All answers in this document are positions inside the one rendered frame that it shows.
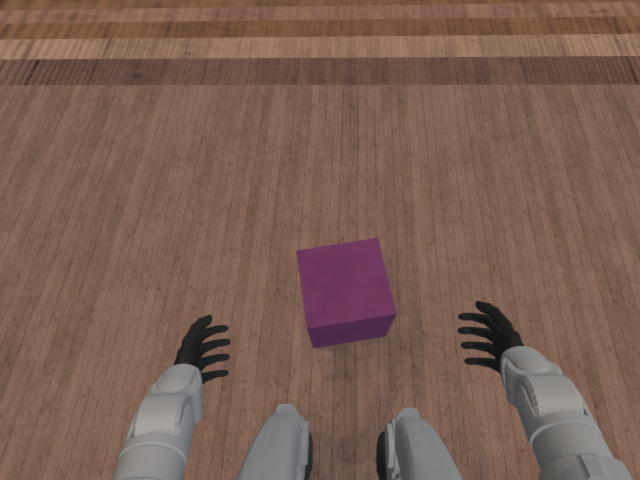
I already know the right robot forearm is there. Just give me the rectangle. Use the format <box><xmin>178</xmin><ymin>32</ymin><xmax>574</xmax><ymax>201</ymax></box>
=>
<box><xmin>500</xmin><ymin>346</ymin><xmax>633</xmax><ymax>480</ymax></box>

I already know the right robot hand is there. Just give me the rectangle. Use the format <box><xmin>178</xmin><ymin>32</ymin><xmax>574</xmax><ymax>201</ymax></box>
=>
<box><xmin>458</xmin><ymin>301</ymin><xmax>524</xmax><ymax>375</ymax></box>

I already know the left robot forearm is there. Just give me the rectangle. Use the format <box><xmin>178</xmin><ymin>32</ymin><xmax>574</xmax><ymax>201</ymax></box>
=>
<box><xmin>111</xmin><ymin>364</ymin><xmax>203</xmax><ymax>480</ymax></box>

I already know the carton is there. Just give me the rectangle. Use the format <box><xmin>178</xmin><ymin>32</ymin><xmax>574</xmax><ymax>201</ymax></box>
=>
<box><xmin>296</xmin><ymin>238</ymin><xmax>397</xmax><ymax>348</ymax></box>

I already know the left robot hand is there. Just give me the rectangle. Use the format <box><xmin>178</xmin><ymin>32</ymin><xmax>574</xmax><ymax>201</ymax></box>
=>
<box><xmin>174</xmin><ymin>315</ymin><xmax>230</xmax><ymax>384</ymax></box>

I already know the robot left thigh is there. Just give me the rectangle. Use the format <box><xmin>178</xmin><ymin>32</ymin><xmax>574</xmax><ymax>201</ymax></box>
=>
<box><xmin>235</xmin><ymin>413</ymin><xmax>309</xmax><ymax>480</ymax></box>

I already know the robot right thigh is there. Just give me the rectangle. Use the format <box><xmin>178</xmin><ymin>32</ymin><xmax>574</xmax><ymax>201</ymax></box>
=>
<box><xmin>385</xmin><ymin>417</ymin><xmax>463</xmax><ymax>480</ymax></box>

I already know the robot thigh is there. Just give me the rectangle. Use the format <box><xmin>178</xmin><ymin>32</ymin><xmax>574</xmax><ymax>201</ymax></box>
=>
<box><xmin>235</xmin><ymin>413</ymin><xmax>309</xmax><ymax>480</ymax></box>
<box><xmin>385</xmin><ymin>417</ymin><xmax>463</xmax><ymax>480</ymax></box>

